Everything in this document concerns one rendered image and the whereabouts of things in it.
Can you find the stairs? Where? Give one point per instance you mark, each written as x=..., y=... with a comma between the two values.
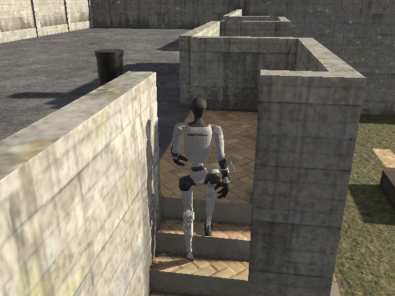
x=221, y=261

